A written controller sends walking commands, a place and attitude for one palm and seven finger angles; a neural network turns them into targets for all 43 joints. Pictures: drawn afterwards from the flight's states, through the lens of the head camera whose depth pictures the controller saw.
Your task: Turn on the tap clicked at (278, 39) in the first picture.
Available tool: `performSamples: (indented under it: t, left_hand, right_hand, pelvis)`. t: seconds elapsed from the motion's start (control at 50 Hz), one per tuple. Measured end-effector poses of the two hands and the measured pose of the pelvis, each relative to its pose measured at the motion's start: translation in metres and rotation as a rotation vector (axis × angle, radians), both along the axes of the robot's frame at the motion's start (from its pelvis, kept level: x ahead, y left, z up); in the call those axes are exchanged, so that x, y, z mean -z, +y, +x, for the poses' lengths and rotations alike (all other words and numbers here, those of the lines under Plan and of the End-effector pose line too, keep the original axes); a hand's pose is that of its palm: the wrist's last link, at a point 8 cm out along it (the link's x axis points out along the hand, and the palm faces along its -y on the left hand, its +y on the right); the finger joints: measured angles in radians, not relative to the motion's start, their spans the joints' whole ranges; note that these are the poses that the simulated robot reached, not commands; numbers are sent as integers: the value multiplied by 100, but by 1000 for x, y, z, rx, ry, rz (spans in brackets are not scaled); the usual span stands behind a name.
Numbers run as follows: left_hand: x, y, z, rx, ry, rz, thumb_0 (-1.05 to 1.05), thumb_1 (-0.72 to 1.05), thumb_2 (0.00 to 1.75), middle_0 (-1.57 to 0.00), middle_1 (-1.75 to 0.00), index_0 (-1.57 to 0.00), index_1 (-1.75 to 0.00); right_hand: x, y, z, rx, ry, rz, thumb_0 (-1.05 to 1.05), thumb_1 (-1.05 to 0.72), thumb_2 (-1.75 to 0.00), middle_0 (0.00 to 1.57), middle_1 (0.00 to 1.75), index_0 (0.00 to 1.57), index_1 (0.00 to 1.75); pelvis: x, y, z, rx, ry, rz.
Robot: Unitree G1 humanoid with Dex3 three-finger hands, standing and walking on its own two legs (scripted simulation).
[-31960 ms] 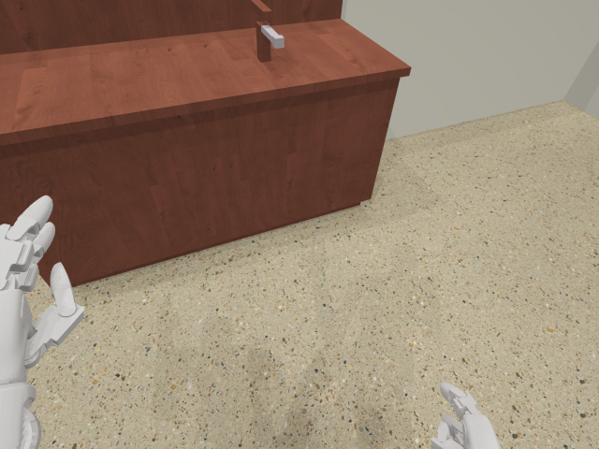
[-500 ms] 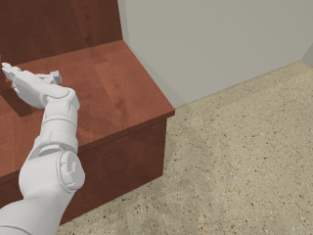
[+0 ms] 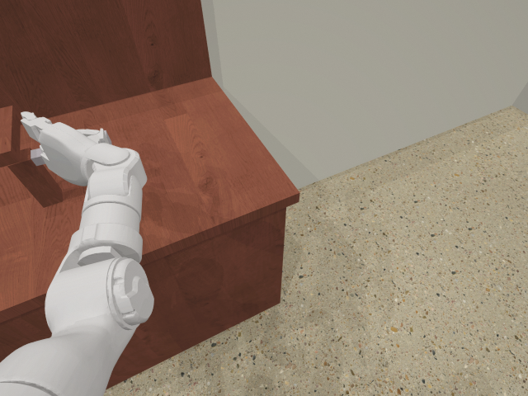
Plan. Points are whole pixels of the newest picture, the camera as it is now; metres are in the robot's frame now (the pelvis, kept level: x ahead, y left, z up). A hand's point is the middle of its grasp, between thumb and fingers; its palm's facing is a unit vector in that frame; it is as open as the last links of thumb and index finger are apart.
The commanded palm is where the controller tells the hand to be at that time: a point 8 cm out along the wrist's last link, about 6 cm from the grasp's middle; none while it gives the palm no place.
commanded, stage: lift the hand up off the lever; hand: left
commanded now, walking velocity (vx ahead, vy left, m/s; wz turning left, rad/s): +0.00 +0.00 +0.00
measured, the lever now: (102, 141) +0.56 +0.29 +0.09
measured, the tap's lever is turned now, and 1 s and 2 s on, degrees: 85 85 85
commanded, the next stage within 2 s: draw the hand back beside the body in 0.16 s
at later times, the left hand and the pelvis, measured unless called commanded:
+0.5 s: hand (113, 155) +0.42 +0.21 +0.17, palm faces +0.49 -0.87 -0.05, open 7.8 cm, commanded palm +0.36 +0.26 +0.17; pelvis +0.01 -0.01 +0.01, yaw -3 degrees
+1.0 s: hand (62, 231) +0.29 +0.22 +0.18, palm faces +0.30 -0.93 -0.21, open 7.6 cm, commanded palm +0.24 +0.27 +0.18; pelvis -0.02 +0.01 +0.02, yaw -3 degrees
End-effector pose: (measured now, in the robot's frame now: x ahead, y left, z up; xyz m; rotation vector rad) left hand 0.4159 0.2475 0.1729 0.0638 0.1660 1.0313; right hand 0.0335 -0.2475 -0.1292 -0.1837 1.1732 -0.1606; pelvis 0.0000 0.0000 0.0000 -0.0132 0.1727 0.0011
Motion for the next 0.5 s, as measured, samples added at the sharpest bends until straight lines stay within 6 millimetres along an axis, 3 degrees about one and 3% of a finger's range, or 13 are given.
performSamples:
  t: [0.28, 0.4, 0.5]
  left_hand:
    - [1, 0, -4, -21, 14, -8, 2, 90, 90, -15, -15, -15, -15]
    - [-10, -9, -7, 344, -82, 80, 2, 90, 90, -15, -15, -15, -16]
    - [4, -4, -36, 522, -117, -6, 2, 90, 90, -16, -16, -16, -17]
  right_hand:
    - [-4, -8, 22, -14, -44, -16, 0, -91, -90, 20, 30, 20, 30]
    - [-13, -15, 27, 55, -82, -45, 0, -91, -90, 20, 30, 20, 30]
    - [-26, -20, 40, 93, -152, -67, 0, -91, -90, 20, 30, 20, 30]
  pelvis:
    - [-1, -6, 3, -2, -5, 6]
    - [-6, -8, 6, 27, -49, 12]
    - [-12, -8, 8, 54, -111, 13]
